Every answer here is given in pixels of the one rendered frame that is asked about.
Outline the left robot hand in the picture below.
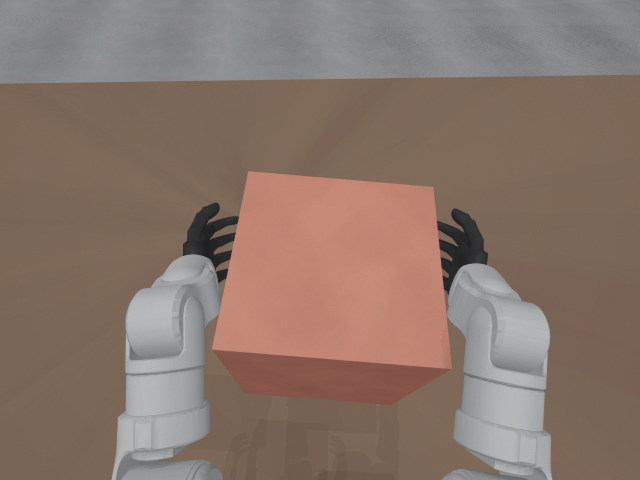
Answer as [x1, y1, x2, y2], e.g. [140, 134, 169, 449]
[183, 203, 239, 283]

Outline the right robot forearm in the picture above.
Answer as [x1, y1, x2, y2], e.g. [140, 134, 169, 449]
[447, 263, 552, 480]

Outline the left robot upper arm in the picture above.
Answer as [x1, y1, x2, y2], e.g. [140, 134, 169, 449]
[122, 459, 223, 480]

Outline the right robot hand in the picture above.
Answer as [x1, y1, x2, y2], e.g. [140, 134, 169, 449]
[437, 208, 488, 295]

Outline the left robot forearm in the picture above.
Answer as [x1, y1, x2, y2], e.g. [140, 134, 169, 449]
[112, 254, 221, 480]

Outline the carton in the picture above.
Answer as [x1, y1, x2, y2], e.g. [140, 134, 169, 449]
[212, 171, 452, 405]

